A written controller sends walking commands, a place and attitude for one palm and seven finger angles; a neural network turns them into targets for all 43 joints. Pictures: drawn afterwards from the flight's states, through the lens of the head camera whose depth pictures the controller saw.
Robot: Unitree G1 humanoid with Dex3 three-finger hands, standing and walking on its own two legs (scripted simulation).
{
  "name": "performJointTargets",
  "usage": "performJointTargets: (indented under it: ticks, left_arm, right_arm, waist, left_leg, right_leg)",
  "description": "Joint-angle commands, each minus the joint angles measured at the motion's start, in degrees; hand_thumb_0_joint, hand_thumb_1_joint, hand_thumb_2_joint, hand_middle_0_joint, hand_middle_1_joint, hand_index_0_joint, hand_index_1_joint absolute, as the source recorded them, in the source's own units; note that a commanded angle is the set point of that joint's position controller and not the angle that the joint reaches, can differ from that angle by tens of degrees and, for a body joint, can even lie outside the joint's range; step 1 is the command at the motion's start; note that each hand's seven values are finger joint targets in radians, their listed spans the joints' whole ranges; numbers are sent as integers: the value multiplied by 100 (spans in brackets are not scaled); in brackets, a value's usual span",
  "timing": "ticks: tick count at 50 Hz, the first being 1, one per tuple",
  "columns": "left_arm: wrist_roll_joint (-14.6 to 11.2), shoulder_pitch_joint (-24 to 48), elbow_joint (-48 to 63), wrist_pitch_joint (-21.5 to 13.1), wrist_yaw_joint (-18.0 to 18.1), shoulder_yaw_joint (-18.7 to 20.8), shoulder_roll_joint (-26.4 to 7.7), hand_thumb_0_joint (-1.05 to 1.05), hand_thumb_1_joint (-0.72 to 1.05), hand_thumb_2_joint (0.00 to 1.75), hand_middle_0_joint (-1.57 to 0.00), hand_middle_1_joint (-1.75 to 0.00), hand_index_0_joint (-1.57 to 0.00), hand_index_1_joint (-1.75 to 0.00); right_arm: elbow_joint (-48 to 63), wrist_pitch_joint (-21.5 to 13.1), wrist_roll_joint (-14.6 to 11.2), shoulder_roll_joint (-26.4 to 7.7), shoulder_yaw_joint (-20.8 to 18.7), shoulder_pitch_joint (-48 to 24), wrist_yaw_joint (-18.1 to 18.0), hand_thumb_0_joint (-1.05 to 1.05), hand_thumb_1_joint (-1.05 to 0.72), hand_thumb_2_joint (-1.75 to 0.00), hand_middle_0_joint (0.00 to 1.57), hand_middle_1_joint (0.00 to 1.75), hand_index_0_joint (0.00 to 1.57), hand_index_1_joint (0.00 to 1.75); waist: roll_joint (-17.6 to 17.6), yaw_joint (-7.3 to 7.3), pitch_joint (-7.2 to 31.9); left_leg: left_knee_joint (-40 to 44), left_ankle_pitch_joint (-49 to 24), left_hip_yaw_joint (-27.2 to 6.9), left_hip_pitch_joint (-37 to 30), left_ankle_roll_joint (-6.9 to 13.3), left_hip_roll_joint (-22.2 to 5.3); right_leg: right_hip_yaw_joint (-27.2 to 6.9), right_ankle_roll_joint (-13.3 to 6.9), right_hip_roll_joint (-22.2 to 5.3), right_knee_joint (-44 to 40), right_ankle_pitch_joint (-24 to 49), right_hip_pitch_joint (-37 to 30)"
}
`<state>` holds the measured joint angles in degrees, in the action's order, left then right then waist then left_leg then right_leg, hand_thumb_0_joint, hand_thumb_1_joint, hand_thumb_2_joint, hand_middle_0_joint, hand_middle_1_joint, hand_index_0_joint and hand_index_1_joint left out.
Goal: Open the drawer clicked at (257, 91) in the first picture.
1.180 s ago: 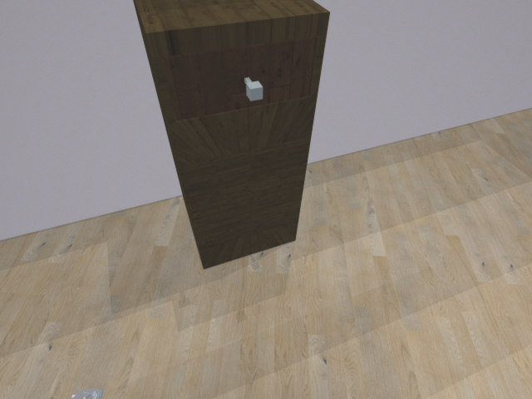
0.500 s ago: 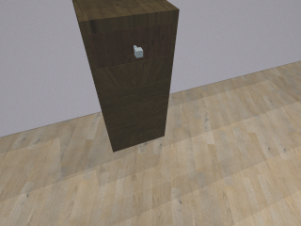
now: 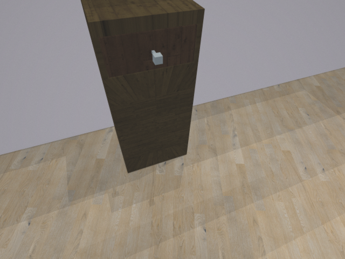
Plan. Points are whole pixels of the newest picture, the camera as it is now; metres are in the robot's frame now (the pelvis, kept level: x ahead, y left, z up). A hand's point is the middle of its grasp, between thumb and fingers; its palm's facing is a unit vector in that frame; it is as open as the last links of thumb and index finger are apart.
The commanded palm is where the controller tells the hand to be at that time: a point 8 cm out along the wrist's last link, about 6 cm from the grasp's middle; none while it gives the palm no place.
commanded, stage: look at it before walking up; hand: left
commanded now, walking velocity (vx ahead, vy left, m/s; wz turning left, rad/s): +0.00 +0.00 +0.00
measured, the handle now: (156, 56) +0.82 +0.11 +0.06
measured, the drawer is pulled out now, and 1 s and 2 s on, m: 0.00 0.00 0.00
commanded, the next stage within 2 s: walk to a spot facing it in 0.46 s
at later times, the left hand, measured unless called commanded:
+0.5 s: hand out of the picture +0.09 +0.25 -0.16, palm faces -0.02 -0.94 -0.33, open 7.4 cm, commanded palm none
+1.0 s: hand out of the picture +0.05 +0.17 -0.18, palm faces -0.12 -0.96 -0.27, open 7.4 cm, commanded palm none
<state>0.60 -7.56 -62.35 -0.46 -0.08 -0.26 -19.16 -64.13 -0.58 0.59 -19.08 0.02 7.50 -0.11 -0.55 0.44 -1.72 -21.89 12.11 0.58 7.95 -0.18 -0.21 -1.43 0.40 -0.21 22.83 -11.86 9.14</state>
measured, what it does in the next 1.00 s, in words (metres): stands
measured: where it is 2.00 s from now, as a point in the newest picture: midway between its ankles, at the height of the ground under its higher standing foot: outside the picture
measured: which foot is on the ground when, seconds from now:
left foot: down 0.00-0.92, up 0.94-1.00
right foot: down 0.00-1.00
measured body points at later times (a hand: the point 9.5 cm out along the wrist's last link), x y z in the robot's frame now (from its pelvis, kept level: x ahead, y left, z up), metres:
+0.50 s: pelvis +0.01 +0.00 +0.00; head +0.01 +0.01 +0.45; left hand +0.09 +0.30 -0.13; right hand +0.10 -0.29 -0.13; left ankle +0.00 +0.12 -0.74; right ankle +0.01 -0.12 -0.74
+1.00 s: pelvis -0.02 -0.02 -0.02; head +0.01 -0.05 +0.42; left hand +0.06 +0.22 -0.16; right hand +0.01 -0.28 -0.18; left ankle -0.01 +0.12 -0.71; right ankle -0.01 -0.11 -0.74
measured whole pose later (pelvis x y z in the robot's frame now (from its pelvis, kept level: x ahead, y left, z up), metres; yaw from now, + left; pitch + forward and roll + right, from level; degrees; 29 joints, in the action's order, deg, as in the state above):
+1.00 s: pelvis -0.02 -0.02 -0.02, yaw -10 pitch -2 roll +1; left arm 1.2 -14.9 -54.7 2.1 -0.3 2.2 -11.4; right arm -56.7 3.5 0.7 -13.4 -2.9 9.3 -1.1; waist 2.0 -1.4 -5.6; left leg -54.2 26.9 3.4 21.0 -1.9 -4.0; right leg 1.2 -3.7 1.9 39.7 -19.1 18.3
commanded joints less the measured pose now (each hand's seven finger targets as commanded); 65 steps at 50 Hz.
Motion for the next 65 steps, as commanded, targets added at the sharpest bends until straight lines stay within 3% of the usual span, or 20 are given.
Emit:
performJointTargets:
  ticks: [1, 8, 29, 30, 33, 34, 38, 40, 41, 42, 44, 45, 46, 47, 48, 49, 51, 54, 62, 65]
  left_arm:
    - [10, 212, 389, -118, 72, 230, -1205, 0, 90, 90, -20, -30, -20, -30]
    - [7, 207, 379, -127, 82, 232, -1213, 0, 90, 90, -20, -30, -20, -30]
    - [13, 220, 362, -110, 72, 233, -1247, 0, 90, 90, -20, -30, -20, -30]
    - [16, 221, 391, -81, 69, 251, -1216, 0, 90, 90, -20, -30, -20, -30]
    - [13, -147, 431, 109, 99, 190, -602, 0, 90, 90, -20, -30, -20, -30]
    - [20, -202, 499, 154, 97, 209, -595, 0, 90, 90, -20, -30, -20, -30]
    - [52, -328, 811, 265, 34, 310, -511, 0, 90, 90, -20, -30, -20, -30]
    - [54, -417, 948, 310, 0, 348, -355, 0, 90, 90, -20, -30, -20, -30]
    - [56, -453, 1014, 327, -7, 379, -286, 0, 90, 90, -20, -30, -20, -30]
    - [49, -526, 1071, 337, -21, 408, -226, 0, 90, 90, -20, -30, -20, -30]
    - [63, -984, 1030, 297, -58, 461, -124, 0, 90, 90, -20, -30, -20, -30]
    - [84, -1337, 947, 244, -56, 506, -202, 0, 90, 90, -20, -30, -20, -30]
    - [155, -1414, 972, 141, 13, 612, -774, 0, 90, 90, -20, -30, -20, -30]
    - [80, -1485, 1044, 149, 66, 622, -960, 0, 90, 90, -20, -30, -20, -30]
    - [61, -1387, 1101, 156, 110, 635, -805, 0, 90, 90, -20, -30, -20, -30]
    - [63, -1013, 1172, 164, 109, 613, -674, 0, 90, 90, -20, -30, -20, -30]
    - [41, -634, 1315, 118, 111, 589, -471, 0, 90, 90, -20, -30, -20, -30]
    - [37, -864, 1253, 94, 90, 615, -376, 0, 90, 90, -20, -30, -20, -30]
    - [81, -1099, 1211, 163, 73, 708, -424, 0, 90, 90, -20, -30, -20, -30]
    - [98, -942, 1271, 204, 66, 738, -513, 0, 90, 90, -20, -30, -20, -30]
  right_arm:
    - [374, -149, -10, -1188, -221, -287, -67, 0, -90, -90, 20, 30, 20, 30]
    - [390, -163, -11, -1198, -228, -361, -79, 0, -90, -90, 20, 30, 20, 30]
    - [392, -159, -9, -1255, -224, -421, -91, 0, -90, -90, 20, 30, 20, 30]
    - [402, -150, -3, -1212, -237, -382, -106, 0, -90, -90, 20, 30, 20, 30]
    - [445, -26, 6, -543, -172, 58, -143, 0, -90, -90, 20, 30, 20, 30]
    - [511, 14, 8, -562, -203, 117, -162, 0, -90, -90, 20, 30, 20, 30]
    - [862, 96, 26, -717, -374, 131, -194, 0, -90, -90, 20, 30, 20, 30]
    - [1001, 77, 32, -757, -453, 72, -189, 0, -90, -90, 20, 30, 20, 30]
    - [1069, 68, 32, -748, -474, 51, -181, 0, -90, -90, 20, 30, 20, 30]
    - [1149, 61, 48, -722, -488, -43, -184, 0, -90, -90, 20, 30, 20, 30]
    - [1243, 81, 73, -667, -512, -229, -175, 0, -90, -90, 20, 30, 20, 30]
    - [1285, 112, 49, -597, -523, -266, -162, 0, -90, -90, 20, 30, 20, 30]
    - [1383, 159, 4, -187, -471, -18, -130, 0, -90, -90, 20, 30, 20, 30]
    - [1572, 189, -10, -40, -443, -223, -128, 0, -90, -90, 20, 30, 20, 30]
    - [1520, 249, 4, -96, -456, -341, -149, 0, -90, -90, 20, 30, 20, 30]
    - [1483, 246, 3, -116, -495, -339, -133, 0, -90, -90, 20, 30, 20, 30]
    - [1318, 215, 38, -57, -499, 3, -93, 0, -90, -90, 20, 30, 20, 30]
    - [1269, 219, 48, 70, -493, 49, -121, 0, -90, -90, 20, 30, 20, 30]
    - [1485, 164, 11, 164, -461, -174, -171, 0, -90, -90, 20, 30, 20, 30]
    - [1542, 122, -36, 139, -448, -56, -198, 0, -90, -90, 20, 30, 20, 30]
  waist:
    - [55, -48, 330]
    - [109, -47, 425]
    - [84, -55, 287]
    - [121, -45, 255]
    - [74, -1, 323]
    - [80, -3, 289]
    - [454, -13, 162]
    - [1028, -46, 100]
    - [1118, -73, 114]
    - [1094, -126, 66]
    - [851, -379, 74]
    - [466, -525, 146]
    - [-1491, -455, 198]
    - [-1731, -508, 58]
    - [-1427, -498, 28]
    - [-975, -312, -222]
    - [-534, -78, 84]
    - [-570, -168, 339]
    - [-657, -356, 481]
    - [-823, -327, 576]
  left_leg:
    - [410, -672, -596, -57, 177, -656]
    - [390, -1051, -554, -218, 177, -674]
    - [516, -1082, -535, -303, 159, -690]
    - [426, -1112, -469, -339, 151, -707]
    - [57, -1214, -173, -365, 53, -759]
    - [-17, -1157, -150, -342, 62, -802]
    - [-17, -725, -333, -131, 305, -1222]
    - [196, -1104, -571, 19, 678, -1748]
    - [229, -1376, -634, 123, 901, -1991]
    - [127, -1606, -525, 274, 968, -2095]
    - [-570, -1530, -3, 684, 656, -1838]
    - [-1435, -1007, 350, 972, 342, -1494]
    - [-2973, 817, 864, 1935, -166, -624]
    - [-3890, 2190, 347, 2269, -251, -218]
    - [-4346, 1945, -220, 2247, -190, -279]
    - [-4574, 1512, -352, 2398, -183, -345]
    - [-4453, 896, -284, 2227, -273, -452]
    - [-4164, 771, -193, 2174, -357, -355]
    - [-2915, 1130, -148, 1912, -344, -173]
    - [-2151, 1278, -158, 1496, -243, -38]
  right_leg:
    - [-494, -195, -635, -386, 631, 6]
    - [-459, -188, -666, -343, 1068, -121]
    - [-449, -172, -654, -457, 1103, -134]
    - [-500, -183, -635, -390, 1216, -45]
    - [-569, -106, -579, 39, 1595, 233]
    - [-588, -103, -531, 192, 1586, 374]
    - [-448, -45, -182, 1076, 965, 994]
    - [-102, 39, 16, 2130, -606, 1285]
    - [24, 72, -25, 2590, -1390, 1288]
    - [24, 53, -167, 2652, -1665, 1208]
    - [214, 32, -209, 1854, -1017, 510]
    - [148, 11, -258, 962, -50, 51]
    - [-1715, -359, -1343, -189, 1196, -313]
    - [-2799, -1010, -2127, -673, 1823, 232]
    - [-2979, -1038, -1899, -915, 826, 574]
    - [-2792, -1051, -1682, -880, 279, 712]
    - [-2136, -970, -1310, -668, 425, 526]
    - [-1950, -908, -1111, -557, 685, 245]
    - [-2479, -1046, -979, -489, 799, -28]
    - [-2693, -1040, -902, -423, 1095, 49]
